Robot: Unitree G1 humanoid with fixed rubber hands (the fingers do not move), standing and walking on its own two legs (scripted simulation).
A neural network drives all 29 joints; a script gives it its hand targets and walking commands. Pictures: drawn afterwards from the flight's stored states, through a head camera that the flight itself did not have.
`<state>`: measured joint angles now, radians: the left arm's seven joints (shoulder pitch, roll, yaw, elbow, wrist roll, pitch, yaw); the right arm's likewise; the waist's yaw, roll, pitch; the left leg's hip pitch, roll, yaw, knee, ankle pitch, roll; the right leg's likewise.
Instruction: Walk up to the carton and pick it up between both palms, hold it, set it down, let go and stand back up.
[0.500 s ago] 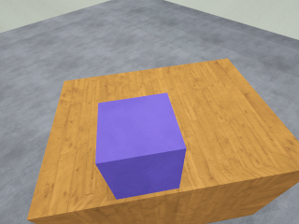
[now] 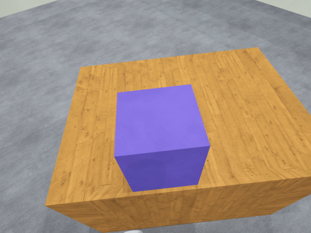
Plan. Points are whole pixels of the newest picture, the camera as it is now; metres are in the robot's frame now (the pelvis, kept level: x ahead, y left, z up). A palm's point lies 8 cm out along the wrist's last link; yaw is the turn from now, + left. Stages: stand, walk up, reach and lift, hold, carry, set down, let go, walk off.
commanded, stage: walk up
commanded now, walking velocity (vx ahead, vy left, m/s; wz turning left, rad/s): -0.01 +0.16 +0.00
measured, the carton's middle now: (160, 141) +0.37 +0.02 -0.02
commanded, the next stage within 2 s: none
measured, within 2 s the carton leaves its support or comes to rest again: neither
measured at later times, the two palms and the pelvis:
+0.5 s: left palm out of the picture -0.01 +0.35 -0.16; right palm out of the picture +0.03 -0.08 -0.12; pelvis +0.00 +0.14 +0.00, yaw -1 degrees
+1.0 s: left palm out of the picture -0.03 +0.33 -0.15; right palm out of the picture -0.05 -0.07 -0.15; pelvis +0.00 +0.13 +0.00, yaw -1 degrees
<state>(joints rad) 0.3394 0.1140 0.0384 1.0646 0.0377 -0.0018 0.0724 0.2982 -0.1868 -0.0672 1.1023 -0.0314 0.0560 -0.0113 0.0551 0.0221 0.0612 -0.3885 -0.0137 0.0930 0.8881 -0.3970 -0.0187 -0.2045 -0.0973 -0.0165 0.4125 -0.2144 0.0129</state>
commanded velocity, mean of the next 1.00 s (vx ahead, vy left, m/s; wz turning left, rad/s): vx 0.00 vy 0.01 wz -0.02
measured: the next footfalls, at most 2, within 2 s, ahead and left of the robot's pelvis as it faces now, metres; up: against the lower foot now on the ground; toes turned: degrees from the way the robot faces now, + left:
left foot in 0.24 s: +0.04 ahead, +0.22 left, +0.00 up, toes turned +2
right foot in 0.62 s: +0.01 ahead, +0.04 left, +0.00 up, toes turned -3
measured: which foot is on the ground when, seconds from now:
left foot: up 0.00-0.22, down 0.24-1.00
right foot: down 0.00-0.24, up 0.26-0.60, down 0.62-1.00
